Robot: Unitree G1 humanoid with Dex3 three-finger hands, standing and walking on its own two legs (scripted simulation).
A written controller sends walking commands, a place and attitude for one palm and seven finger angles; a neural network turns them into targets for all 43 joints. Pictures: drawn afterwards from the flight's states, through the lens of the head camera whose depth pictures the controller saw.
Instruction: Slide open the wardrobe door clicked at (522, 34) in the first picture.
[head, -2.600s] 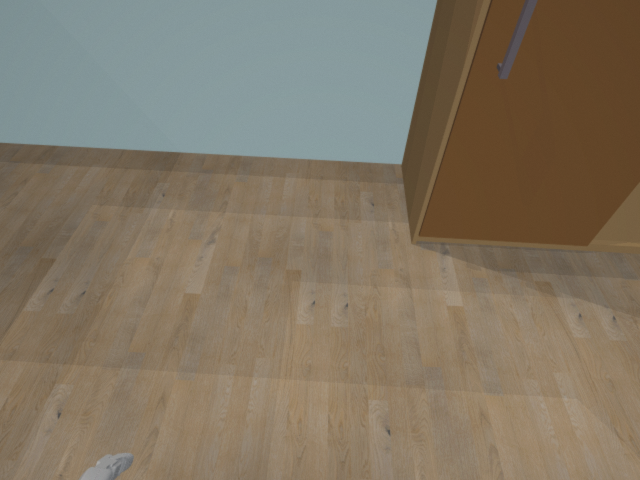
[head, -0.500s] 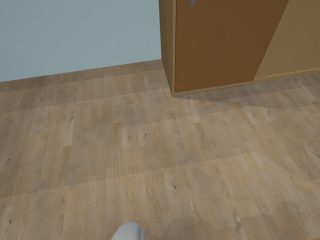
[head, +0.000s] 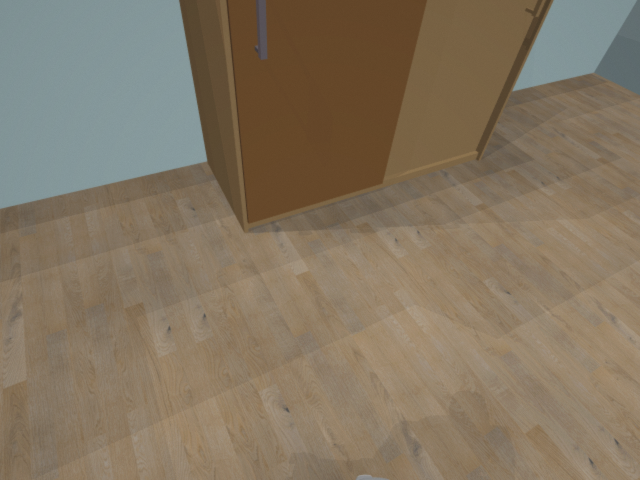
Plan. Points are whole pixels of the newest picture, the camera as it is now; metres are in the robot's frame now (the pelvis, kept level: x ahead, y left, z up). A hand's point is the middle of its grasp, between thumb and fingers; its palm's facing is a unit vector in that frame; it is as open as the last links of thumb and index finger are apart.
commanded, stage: walk to a spot facing it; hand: left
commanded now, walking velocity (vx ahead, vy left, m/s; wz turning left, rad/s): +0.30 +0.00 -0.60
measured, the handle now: (258, 13) +1.22 +0.25 +0.10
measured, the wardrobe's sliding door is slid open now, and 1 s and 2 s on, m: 0.00 0.00 0.00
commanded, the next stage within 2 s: turn to face it in 1.42 s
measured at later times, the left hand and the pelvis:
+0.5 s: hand (305, 374) +0.33 +0.04 -0.18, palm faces -0.35 -0.92 -0.18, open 7.4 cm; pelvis +0.15 -0.10 -0.02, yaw -18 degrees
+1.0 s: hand (297, 326) +0.42 +0.06 -0.19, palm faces -0.36 -0.92 -0.14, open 7.4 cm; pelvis +0.37 -0.11 +0.00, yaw -25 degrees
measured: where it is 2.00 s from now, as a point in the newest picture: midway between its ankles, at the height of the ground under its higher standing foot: (416, 356)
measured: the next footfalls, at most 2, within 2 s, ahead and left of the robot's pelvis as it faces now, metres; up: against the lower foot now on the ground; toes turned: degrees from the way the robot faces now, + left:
right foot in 0.36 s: +0.24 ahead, -0.20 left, +0.00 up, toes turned -22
left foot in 0.84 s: +0.44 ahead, -0.04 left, +0.00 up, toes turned -11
